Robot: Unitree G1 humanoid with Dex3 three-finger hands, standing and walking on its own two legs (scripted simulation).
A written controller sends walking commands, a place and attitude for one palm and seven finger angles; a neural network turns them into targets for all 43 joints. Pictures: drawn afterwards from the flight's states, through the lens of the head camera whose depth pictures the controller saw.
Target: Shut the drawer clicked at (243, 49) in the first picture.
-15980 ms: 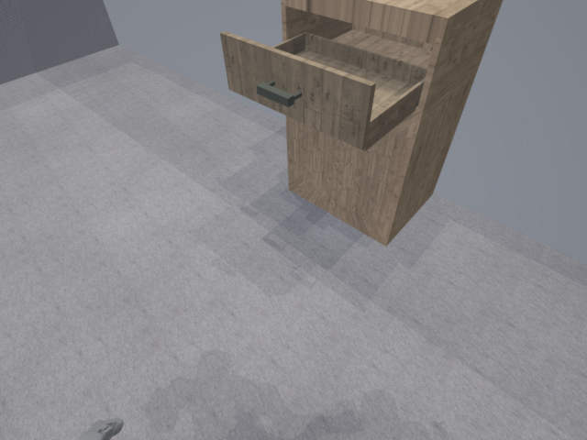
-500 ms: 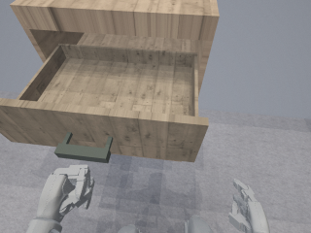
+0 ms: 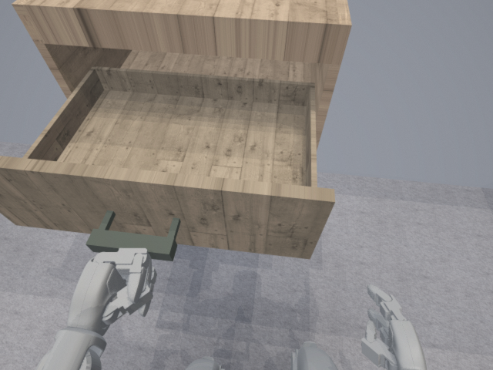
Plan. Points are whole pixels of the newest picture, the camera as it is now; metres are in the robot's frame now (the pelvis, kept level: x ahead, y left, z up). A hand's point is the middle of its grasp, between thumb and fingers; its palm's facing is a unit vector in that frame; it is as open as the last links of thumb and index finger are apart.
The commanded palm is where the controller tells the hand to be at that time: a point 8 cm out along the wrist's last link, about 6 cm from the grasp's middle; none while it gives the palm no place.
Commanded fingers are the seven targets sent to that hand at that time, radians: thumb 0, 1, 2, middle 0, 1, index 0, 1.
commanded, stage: push the drawer shut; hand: left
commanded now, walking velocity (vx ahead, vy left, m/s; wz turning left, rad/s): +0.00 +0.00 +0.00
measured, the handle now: (137, 232) +0.31 +0.18 +0.07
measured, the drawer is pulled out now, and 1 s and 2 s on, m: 0.30 0.19 0.06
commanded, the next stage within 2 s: none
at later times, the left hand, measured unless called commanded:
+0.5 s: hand (156, 263) +0.26 +0.14 +0.07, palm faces -0.11 -0.99 -0.08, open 3.1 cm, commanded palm +0.26 +0.20 +0.07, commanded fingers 0.00 0.90 0.90 -1.40 -1.60 -1.40 -1.60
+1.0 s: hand (168, 217) +0.33 +0.14 +0.07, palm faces -0.11 -0.99 -0.08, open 3.1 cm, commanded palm +0.33 +0.19 +0.07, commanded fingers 0.00 0.90 0.90 -1.40 -1.60 -1.40 -1.60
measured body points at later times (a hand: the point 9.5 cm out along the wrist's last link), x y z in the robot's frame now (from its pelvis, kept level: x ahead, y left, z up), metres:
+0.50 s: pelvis -0.02 +0.00 +0.00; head +0.04 -0.01 +0.45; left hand +0.26 +0.20 +0.07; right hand +0.16 -0.23 -0.08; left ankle -0.03 +0.13 -0.66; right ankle +0.05 -0.15 -0.66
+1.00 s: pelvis -0.01 -0.01 +0.01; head +0.06 -0.01 +0.46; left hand +0.33 +0.19 +0.07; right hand +0.13 -0.26 -0.09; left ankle -0.03 +0.13 -0.66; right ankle +0.05 -0.15 -0.66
